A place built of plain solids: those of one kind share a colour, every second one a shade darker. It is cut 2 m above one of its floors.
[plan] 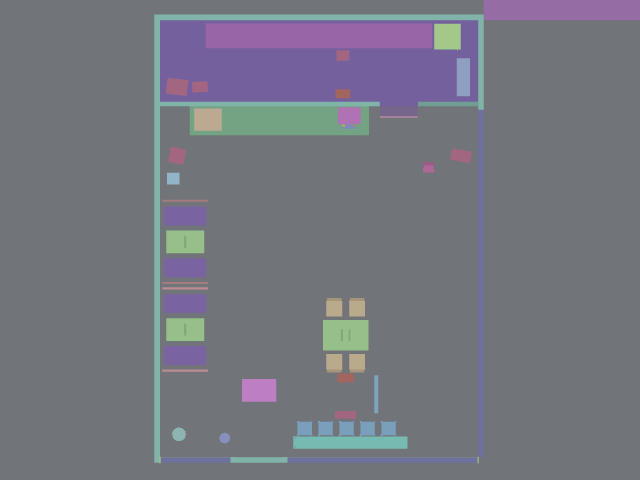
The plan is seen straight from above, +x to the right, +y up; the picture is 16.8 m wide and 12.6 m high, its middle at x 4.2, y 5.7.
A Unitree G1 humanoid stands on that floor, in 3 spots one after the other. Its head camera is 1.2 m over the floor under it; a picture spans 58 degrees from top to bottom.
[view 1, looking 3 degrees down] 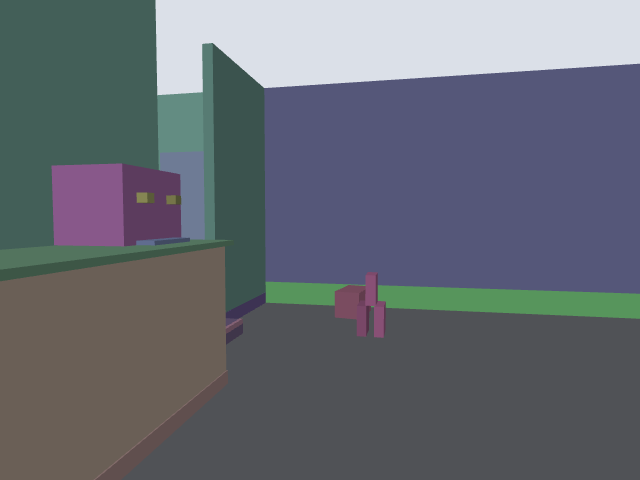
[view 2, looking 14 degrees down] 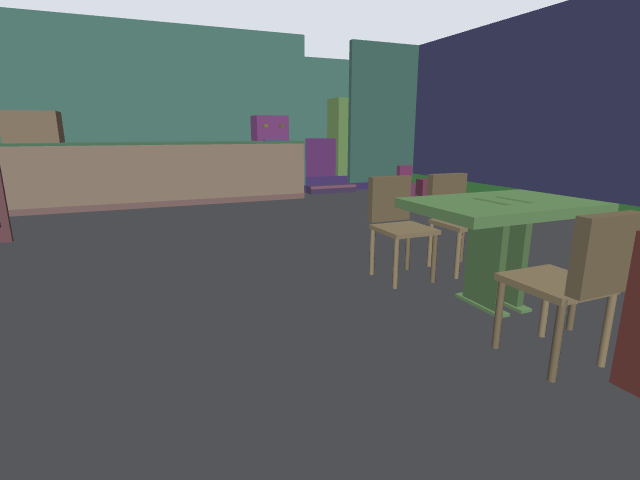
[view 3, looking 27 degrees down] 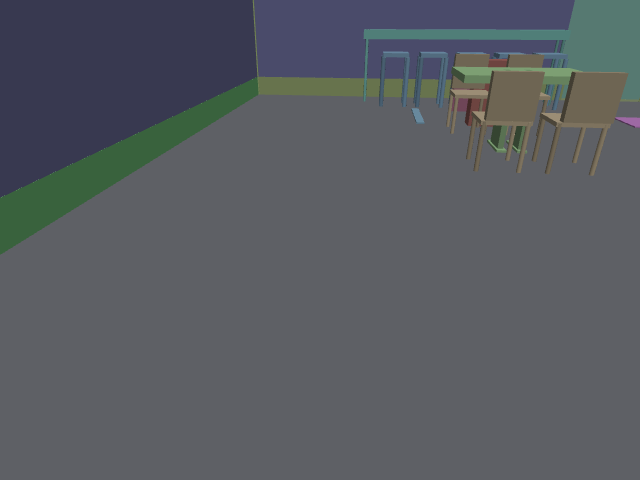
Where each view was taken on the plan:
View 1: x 2.60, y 7.21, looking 12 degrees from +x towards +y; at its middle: window_wall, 5.89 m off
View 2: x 2.60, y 1.00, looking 67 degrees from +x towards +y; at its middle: ground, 4.96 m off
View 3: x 6.27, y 7.91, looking -83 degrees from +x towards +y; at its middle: ground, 2.64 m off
